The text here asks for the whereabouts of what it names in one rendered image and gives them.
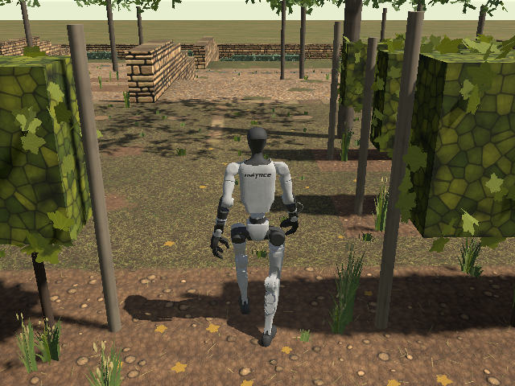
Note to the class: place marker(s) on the right robot forearm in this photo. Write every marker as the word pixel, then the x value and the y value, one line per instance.
pixel 292 210

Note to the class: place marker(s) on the left robot upper arm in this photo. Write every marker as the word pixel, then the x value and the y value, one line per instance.
pixel 231 170

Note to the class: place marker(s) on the humanoid robot head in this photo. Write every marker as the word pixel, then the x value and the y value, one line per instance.
pixel 256 137

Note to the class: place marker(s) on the left robot forearm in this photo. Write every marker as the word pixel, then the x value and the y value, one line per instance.
pixel 222 213

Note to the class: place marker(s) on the right robot upper arm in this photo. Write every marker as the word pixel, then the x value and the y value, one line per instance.
pixel 285 180

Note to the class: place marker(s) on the robot right hand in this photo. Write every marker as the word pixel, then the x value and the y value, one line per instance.
pixel 287 223

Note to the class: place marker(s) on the robot right shin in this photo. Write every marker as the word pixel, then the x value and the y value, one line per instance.
pixel 271 302

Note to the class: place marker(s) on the robot left hand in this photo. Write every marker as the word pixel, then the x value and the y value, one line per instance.
pixel 214 245

